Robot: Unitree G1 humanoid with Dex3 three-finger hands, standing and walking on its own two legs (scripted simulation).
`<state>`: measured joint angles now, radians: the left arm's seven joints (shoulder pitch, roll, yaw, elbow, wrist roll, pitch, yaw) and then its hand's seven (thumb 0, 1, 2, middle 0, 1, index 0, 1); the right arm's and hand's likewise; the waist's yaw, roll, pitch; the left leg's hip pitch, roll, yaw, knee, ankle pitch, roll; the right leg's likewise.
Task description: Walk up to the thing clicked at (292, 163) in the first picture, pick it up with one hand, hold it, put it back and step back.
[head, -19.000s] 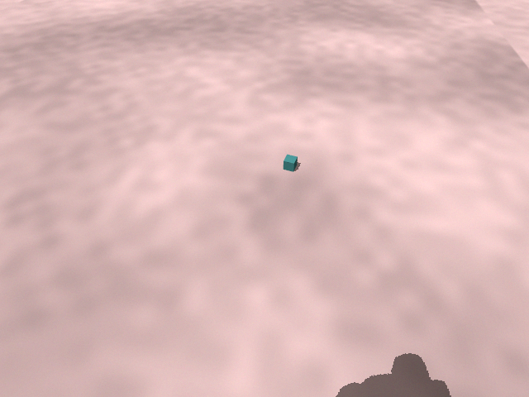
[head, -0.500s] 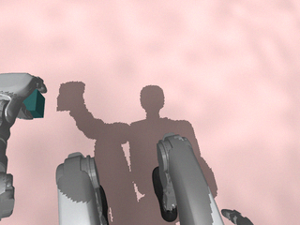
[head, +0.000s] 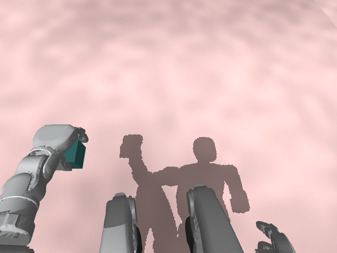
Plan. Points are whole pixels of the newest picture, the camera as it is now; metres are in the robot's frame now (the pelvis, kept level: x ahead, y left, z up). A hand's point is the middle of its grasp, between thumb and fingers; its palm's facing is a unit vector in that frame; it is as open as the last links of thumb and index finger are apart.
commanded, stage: lift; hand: left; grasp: from above
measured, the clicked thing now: (68, 154) +0.41 +0.24 -0.12
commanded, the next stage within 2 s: hold in 0.76 s
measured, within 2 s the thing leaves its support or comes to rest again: neither
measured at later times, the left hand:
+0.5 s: hand (36, 140) +0.37 +0.23 +0.07, palm faces -0.47 -0.01 -0.88, open 8.9 cm
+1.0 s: hand (21, 117) +0.38 +0.23 +0.14, palm faces -0.48 -0.01 -0.87, open 8.9 cm
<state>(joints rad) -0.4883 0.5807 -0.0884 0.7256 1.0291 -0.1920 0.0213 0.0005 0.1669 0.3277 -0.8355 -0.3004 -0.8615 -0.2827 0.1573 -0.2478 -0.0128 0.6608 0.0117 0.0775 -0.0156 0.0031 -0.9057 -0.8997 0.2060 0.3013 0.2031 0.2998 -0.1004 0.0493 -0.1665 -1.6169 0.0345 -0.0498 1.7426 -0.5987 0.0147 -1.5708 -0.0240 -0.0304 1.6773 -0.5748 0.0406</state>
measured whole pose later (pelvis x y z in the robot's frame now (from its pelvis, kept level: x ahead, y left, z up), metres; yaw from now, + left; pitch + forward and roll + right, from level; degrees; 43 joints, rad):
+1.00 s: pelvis +0.07 +0.00 +0.20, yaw +0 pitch +9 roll -1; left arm -0.31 0.45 -0.17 0.80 1.05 -0.18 0.04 0.00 0.15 0.34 -0.85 -0.29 -0.88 -0.27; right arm 0.25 -0.25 -0.05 0.73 0.03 0.04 -0.05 0.01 -0.90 -0.90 0.21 0.30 0.20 0.30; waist -0.04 0.03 -0.08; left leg -0.59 0.03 0.03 0.80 -0.37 0.00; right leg -0.58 -0.02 0.01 0.77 -0.34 0.03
